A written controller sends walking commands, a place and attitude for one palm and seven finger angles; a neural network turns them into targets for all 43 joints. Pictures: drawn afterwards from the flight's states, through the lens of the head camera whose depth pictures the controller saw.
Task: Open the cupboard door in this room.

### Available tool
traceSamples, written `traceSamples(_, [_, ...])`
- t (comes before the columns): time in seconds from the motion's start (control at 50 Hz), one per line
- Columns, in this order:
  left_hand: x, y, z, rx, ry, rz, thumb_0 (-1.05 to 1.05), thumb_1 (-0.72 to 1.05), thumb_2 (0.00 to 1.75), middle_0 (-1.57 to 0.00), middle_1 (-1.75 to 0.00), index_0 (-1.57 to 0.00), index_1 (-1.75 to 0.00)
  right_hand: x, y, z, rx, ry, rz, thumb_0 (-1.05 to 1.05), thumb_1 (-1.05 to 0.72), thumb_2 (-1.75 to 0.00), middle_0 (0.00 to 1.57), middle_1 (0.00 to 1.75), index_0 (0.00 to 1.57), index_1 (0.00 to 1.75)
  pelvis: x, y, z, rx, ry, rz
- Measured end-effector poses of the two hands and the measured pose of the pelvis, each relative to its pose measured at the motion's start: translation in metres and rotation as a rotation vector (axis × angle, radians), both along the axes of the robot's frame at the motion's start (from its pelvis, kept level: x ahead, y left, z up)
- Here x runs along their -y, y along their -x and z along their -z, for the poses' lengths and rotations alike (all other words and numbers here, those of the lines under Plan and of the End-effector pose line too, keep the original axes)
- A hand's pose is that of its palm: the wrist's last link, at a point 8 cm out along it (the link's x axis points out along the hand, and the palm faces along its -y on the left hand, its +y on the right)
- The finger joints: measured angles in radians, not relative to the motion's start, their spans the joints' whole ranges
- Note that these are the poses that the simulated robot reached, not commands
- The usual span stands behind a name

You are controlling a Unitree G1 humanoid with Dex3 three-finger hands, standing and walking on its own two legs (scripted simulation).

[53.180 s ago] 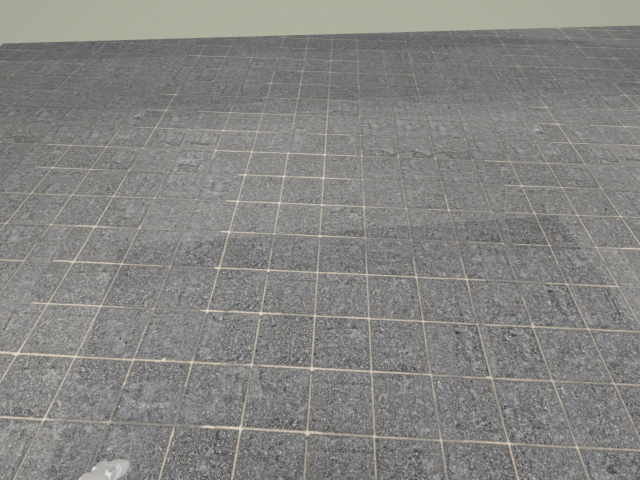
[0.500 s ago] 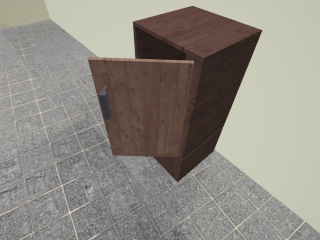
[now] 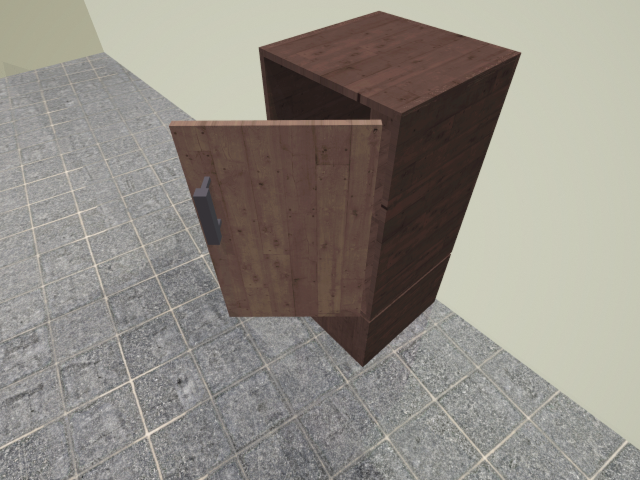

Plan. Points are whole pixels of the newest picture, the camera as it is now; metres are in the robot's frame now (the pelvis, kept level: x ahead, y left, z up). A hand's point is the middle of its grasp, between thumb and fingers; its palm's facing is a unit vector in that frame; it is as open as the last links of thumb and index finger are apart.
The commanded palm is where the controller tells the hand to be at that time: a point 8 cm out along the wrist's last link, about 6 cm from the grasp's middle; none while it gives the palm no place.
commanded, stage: raise the hand with hooked fingers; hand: left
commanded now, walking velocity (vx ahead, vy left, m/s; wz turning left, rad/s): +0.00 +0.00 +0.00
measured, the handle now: (210, 210) +0.60 +0.24 -0.03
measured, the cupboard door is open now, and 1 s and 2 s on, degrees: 48 48 48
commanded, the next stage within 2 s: move the hooked fingers beside the handle in 1.96 s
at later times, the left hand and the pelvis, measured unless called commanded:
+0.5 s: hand (177, 453) +0.17 +0.19 -0.04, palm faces +0.11 -0.99 -0.08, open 9.9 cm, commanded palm +0.16 +0.24 -0.04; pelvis +0.00 -0.02 -0.10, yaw +3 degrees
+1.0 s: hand (153, 400) +0.24 +0.24 -0.04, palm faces +0.04 -1.00 -0.05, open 12.8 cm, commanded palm +0.21 +0.29 -0.03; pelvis +0.01 +0.00 -0.08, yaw +2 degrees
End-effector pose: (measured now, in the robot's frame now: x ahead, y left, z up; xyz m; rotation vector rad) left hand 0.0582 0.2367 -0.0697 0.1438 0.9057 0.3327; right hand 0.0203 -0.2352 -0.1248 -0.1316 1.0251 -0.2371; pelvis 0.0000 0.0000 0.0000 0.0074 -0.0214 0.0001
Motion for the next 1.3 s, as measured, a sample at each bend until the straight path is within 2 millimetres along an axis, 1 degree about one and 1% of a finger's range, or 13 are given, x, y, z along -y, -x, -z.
traceSamples(0.1, [0.021, -0.098, -0.06, 0.602, 0.039, 0.133, 0.06, 0.86, 0.85, -0.2, -0.37, -0.2, -0.36, 0.032, -0.075, -0.019, 0.311, 0.104, -0.1, 0.03, -0.93, -0.9, 0.2, 0.3, 0.2, 0.3, 0.001, 0.008, 0.021, -0.09, 0.008, -0.03])
traceSamples(0.16, [0.04, -0.126, -0.067, 0.895, 0.137, 0.233, 0.04, 0.78, 0.83, -0.21, -0.41, -0.21, -0.4, 0.043, -0.121, -0.032, 0.452, 0.147, -0.161, 0.03, -0.92, -0.9, 0.2, 0.3, 0.2, 0.3, 0.006, 0.011, 0.044, -0.154, -0.003, -0.015])
traceSamples(0.22, [0.047, -0.124, -0.049, 0.98, 0.165, 0.312, 0.02, 0.7, 0.8, -0.22, -0.45, -0.21, -0.44, 0.044, -0.163, -0.04, 0.552, 0.164, -0.204, 0.02, -0.92, -0.9, 0.19, 0.3, 0.2, 0.3, 0.011, 0.011, 0.066, -0.193, -0.006, -0.008])
traceSamples(0.3, [0.035, -0.096, -0.011, 0.829, 0.161, 0.27, 0.01, 0.6, 0.76, -0.23, -0.51, -0.23, -0.5, 0.029, -0.208, -0.04, 0.614, 0.145, -0.257, 0.02, -0.91, -0.9, 0.19, 0.3, 0.2, 0.3, 0.016, 0.006, 0.084, -0.228, 0.0, -0.013])
traceSamples(0.38, [0.011, -0.069, -0.007, 0.768, 0.069, 0.183, 0.02, 0.5, 0.72, -0.24, -0.57, -0.23, -0.56, 0.002, -0.232, -0.023, 0.6, 0.096, -0.327, 0.01, -0.91, -0.9, 0.19, 0.3, 0.2, 0.3, 0.02, 0.0, 0.093, -0.264, 0.029, -0.036])
traceSamples(0.42, [0.003, -0.067, -0.016, 0.814, 0.025, 0.179, 0.02, 0.45, 0.71, -0.24, -0.6, -0.24, -0.59, -0.011, -0.234, -0.008, 0.568, 0.065, -0.36, 0.01, -0.91, -0.9, 0.19, 0.3, 0.2, 0.3, 0.021, -0.001, 0.096, -0.282, 0.046, -0.049])
traceSamples(0.48, [-0.001, -0.081, -0.028, 0.892, 0.008, 0.24, 0.02, 0.38, 0.68, -0.24, -0.64, -0.24, -0.63, -0.026, -0.227, 0.019, 0.498, 0.017, -0.388, 0.01, -0.91, -0.9, 0.2, 0.3, 0.2, 0.3, 0.022, 0.0, 0.102, -0.301, 0.064, -0.06])
traceSamples(0.56, [-0.002, -0.112, -0.026, 0.875, 0.075, 0.335, 0.01, 0.29, 0.64, -0.25, -0.7, -0.24, -0.69, -0.032, -0.202, 0.046, 0.387, -0.034, -0.339, 0.01, -0.9, -0.9, 0.2, 0.3, 0.21, 0.3, 0.021, 0.0, 0.103, -0.318, 0.068, -0.056])
traceSamples(0.62, [-0.006, -0.129, -0.022, 0.804, 0.123, 0.346, 0.01, 0.22, 0.61, -0.25, -0.74, -0.25, -0.74, -0.025, -0.178, 0.053, 0.315, -0.042, -0.265, 0.02, -0.9, -0.89, 0.2, 0.3, 0.21, 0.3, 0.018, -0.002, 0.097, -0.32, 0.062, -0.047])
traceSamples(0.76, [-0.027, -0.14, -0.036, 0.811, 0.076, 0.29, 0.01, 0.06, 0.54, -0.27, -0.85, -0.26, -0.84, 0.007, -0.138, 0.042, 0.232, 0.041, -0.159, 0.02, -0.9, -0.9, 0.2, 0.3, 0.21, 0.3, 0.011, -0.009, 0.084, -0.319, 0.05, -0.033])
traceSamples(0.92, [-0.045, -0.148, -0.032, 0.839, 0.078, 0.309, 0.0, -0.13, 0.46, -0.28, -0.97, -0.28, -0.96, 0.027, -0.139, 0.024, 0.247, 0.139, -0.167, 0.02, -0.91, -0.9, 0.2, 0.3, 0.2, 0.3, 0.003, -0.008, 0.082, -0.316, 0.054, -0.034])
traceSamples(1.14, [-0.071, -0.165, -0.042, 0.87, 0.073, 0.307, 0.0, -0.38, 0.35, -0.3, -1.13, -0.29, -1.12, -0.004, -0.165, 0.007, 0.327, 0.109, -0.244, 0.02, -0.91, -0.9, 0.2, 0.3, 0.2, 0.3, -0.006, -0.007, 0.076, -0.299, 0.068, -0.04])
traceSamples(1.3, [-0.093, -0.179, -0.047, 0.869, 0.074, 0.3, -0.01, -0.47, 0.31, -0.3, -1.19, -0.3, -1.18, -0.021, -0.163, 0.01, 0.306, 0.076, -0.273, 0.01, -0.9, -0.9, 0.2, 0.3, 0.21, 0.3, -0.01, -0.007, 0.073, -0.294, 0.072, -0.04])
